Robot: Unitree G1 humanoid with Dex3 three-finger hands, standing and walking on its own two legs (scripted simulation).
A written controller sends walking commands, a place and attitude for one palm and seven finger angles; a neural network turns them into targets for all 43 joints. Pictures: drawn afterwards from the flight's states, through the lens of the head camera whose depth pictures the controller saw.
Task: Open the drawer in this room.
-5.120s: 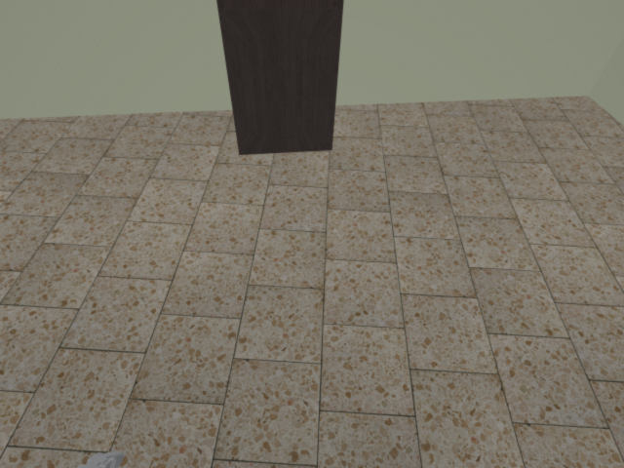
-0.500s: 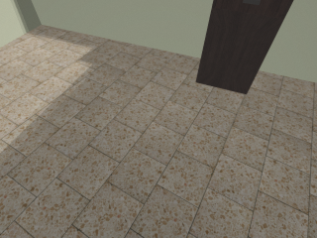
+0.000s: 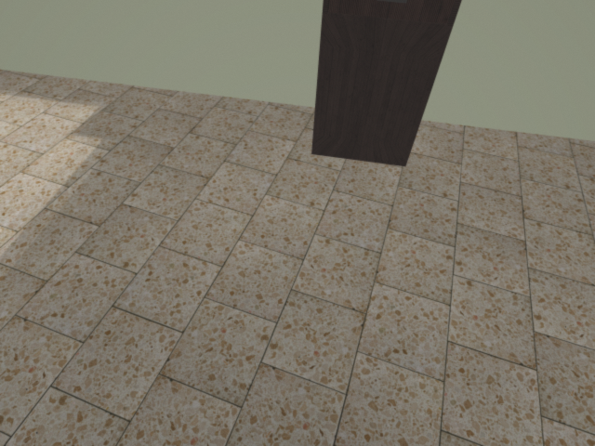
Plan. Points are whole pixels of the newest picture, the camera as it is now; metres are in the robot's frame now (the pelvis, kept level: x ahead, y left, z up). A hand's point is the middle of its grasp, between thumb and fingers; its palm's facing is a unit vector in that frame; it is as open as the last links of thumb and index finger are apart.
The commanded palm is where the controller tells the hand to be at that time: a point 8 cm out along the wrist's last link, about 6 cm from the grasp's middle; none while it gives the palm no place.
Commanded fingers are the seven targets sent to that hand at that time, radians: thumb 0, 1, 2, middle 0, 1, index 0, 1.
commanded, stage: turn or walk to find it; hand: left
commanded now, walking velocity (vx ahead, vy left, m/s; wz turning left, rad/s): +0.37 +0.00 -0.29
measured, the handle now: out of the picture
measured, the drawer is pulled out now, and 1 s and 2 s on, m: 0.00 0.00 0.00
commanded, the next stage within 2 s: stand and wait in 0.72 s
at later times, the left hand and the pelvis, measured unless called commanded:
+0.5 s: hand out of the picture +0.13 +0.15 -0.17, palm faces -0.03 -0.99 -0.13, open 7.3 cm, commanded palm none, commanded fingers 0.00 0.90 0.90 -0.20 -0.30 -0.20 -0.30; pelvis +0.15 -0.01 +0.01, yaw -6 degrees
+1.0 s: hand (243, 266) +0.48 +0.13 -0.16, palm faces -0.21 -0.95 -0.23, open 7.4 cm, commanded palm none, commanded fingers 0.00 0.90 0.90 -0.20 -0.30 -0.20 -0.30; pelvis +0.35 -0.04 +0.00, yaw -11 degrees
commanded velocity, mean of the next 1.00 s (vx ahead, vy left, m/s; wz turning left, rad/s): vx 0.26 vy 0.00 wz -0.12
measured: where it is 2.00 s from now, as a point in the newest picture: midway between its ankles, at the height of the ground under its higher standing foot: (307, 387)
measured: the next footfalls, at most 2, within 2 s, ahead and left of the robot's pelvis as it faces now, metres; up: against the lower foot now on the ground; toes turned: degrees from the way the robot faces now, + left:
right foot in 0.14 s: +0.12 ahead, -0.12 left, +0.00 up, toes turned -10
left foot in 0.56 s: +0.32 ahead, +0.11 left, +0.00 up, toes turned +3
